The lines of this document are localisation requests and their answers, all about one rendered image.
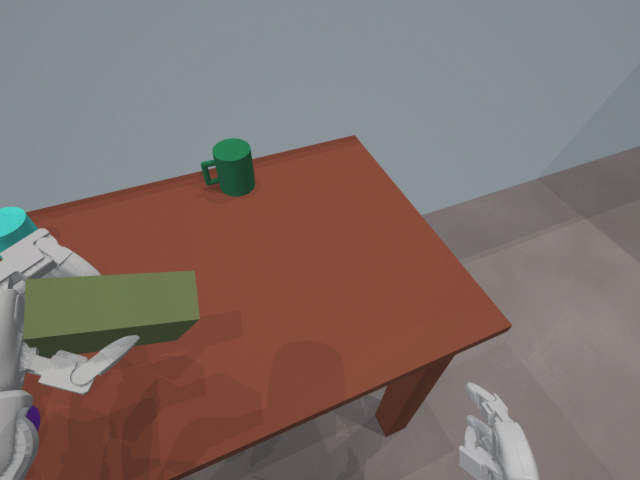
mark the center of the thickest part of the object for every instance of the table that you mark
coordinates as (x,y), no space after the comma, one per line
(320,286)

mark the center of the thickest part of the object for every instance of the robot left forearm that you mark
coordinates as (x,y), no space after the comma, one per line
(19,439)

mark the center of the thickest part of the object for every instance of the right robot hand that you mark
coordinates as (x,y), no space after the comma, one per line
(505,452)

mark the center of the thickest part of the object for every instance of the sponge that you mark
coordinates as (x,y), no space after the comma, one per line
(87,313)

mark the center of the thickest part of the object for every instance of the left robot hand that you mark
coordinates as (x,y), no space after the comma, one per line
(40,256)

